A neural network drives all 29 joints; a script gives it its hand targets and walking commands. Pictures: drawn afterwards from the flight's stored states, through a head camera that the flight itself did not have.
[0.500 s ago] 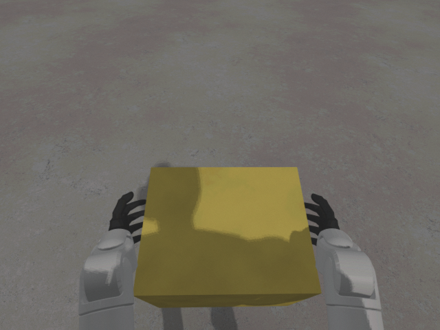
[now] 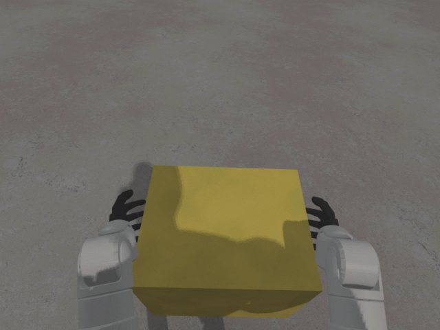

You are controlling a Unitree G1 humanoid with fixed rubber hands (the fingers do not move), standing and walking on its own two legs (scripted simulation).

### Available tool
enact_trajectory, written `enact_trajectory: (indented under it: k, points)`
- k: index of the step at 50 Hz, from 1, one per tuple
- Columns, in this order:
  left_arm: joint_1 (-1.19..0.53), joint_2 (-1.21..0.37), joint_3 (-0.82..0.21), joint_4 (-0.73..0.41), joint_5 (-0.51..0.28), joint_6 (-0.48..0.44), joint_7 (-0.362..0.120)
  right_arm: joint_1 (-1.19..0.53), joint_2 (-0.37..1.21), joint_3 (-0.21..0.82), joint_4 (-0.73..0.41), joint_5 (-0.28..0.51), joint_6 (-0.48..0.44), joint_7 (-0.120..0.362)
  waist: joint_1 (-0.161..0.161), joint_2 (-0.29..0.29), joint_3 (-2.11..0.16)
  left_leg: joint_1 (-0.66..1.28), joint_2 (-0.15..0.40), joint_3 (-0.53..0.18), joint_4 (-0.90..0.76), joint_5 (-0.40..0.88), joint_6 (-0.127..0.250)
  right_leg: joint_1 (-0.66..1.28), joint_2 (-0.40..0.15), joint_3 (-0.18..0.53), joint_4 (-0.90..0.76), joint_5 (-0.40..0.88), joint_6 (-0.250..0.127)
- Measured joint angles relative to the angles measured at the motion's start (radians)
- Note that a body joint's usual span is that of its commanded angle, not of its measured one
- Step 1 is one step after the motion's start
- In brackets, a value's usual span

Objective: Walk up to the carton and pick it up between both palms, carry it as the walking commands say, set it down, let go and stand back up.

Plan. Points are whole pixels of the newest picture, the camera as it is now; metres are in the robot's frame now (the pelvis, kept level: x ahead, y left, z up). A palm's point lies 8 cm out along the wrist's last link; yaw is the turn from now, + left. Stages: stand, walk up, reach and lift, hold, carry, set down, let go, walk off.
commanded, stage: carry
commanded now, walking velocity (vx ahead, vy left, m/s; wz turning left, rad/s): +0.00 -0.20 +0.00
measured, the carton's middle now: (223, 244) +0.30 -0.01 -0.01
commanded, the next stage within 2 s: none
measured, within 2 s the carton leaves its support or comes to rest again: neither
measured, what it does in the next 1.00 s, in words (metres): steps on the spot: left foot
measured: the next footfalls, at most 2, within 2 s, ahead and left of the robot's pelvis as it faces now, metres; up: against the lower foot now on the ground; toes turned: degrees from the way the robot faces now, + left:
left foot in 0.88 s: +0.00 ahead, +0.07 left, +0.00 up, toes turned +12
right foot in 1.14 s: +0.01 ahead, -0.24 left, +0.00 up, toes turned -7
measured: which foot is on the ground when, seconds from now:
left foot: down 0.00-0.66, up 0.68-0.86, down 0.88-1.00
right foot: down 0.00-0.90, up 0.92-1.00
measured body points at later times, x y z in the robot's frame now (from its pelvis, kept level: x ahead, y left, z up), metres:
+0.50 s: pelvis -0.01 +0.00 +0.00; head -0.02 +0.03 +0.45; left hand +0.28 +0.19 +0.06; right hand +0.26 -0.17 +0.07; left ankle +0.07 +0.13 -0.72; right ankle -0.04 -0.09 -0.70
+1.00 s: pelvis -0.04 -0.06 +0.01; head -0.03 -0.05 +0.46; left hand +0.25 +0.13 +0.07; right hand +0.24 -0.23 +0.07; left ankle -0.04 +0.06 -0.72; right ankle -0.04 -0.17 -0.69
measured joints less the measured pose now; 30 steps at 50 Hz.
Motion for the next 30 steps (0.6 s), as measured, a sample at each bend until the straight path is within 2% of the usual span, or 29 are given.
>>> enact_trajectory:
  k: [7, 13, 17, 19, 21, 25, 27, 30]
  points:
    - [-0.008, 0.004, 0.004, -0.039, -0.01, -0.016, 0.002, -0.025, 0.006, -0.006, -0.02, 0.008, -0.016, -0.004, 0.008, -0.024, 0.023, -0.021, -0.003, 0.028, 0.016, -0.007, 0.006, -0.043, -0.018, 0.006, 0.056, -0.024, 0.009]
    - [0.016, 0.004, 0.0, -0.045, -0.015, -0.024, -0.003, 0.013, 0.019, 0.0, -0.038, 0.002, -0.025, -0.009, 0.018, -0.006, 0.016, -0.027, 0.008, 0.026, -0.004, 0.012, 0.003, -0.047, -0.004, 0.004, 0.027, 0.0, 0.002]
    - [0.024, -0.024, -0.001, -0.058, -0.012, -0.034, -0.003, 0.041, 0.009, -0.006, -0.078, 0.011, -0.023, -0.009, 0.01, 0.001, 0.0, -0.029, 0.018, 0.043, 0.056, -0.06, 0.013, -0.048, -0.002, -0.012, 0.029, -0.003, -0.004]
    - [0.028, -0.027, -0.002, -0.059, -0.008, -0.038, -0.005, 0.043, 0.01, -0.007, -0.079, 0.014, -0.026, -0.01, 0.006, -0.017, -0.005, -0.023, 0.012, 0.047, 0.049, -0.044, 0.019, -0.049, -0.01, -0.013, 0.039, -0.009, -0.001]
    - [0.044, -0.015, -0.004, -0.064, -0.01, -0.041, -0.006, 0.04, 0.02, -0.003, -0.068, 0.013, -0.027, -0.015, 0.004, -0.04, -0.008, -0.01, 0.001, 0.062, 0.034, -0.039, 0.021, -0.053, -0.023, -0.002, 0.05, -0.013, 0.007]
    - [0.05, 0.017, 0.002, -0.055, -0.019, -0.042, -0.015, 0.029, 0.047, 0.002, -0.038, 0.006, -0.037, -0.025, 0.001, -0.02, -0.01, -0.009, 0.007, 0.068, -0.004, -0.013, 0.026, -0.13, -0.041, 0.022, 0.229, -0.115, 0.089]
    - [0.044, 0.016, 0.006, -0.047, -0.023, -0.037, -0.016, 0.04, 0.05, 0.002, -0.045, 0.009, -0.035, -0.033, 0.007, 0.006, -0.009, -0.001, 0.015, 0.057, -0.049, 0.019, 0.017, -0.123, -0.051, 0.033, 0.195, -0.142, 0.092]
    - [0.034, 0.016, 0.009, -0.049, -0.027, -0.039, -0.023, 0.044, 0.052, 0.003, -0.071, 0.011, -0.028, -0.041, 0.021, 0.039, -0.006, 0.012, 0.035, 0.042, -0.104, 0.061, 0.001, -0.061, -0.056, 0.026, 0.046, -0.113, 0.082]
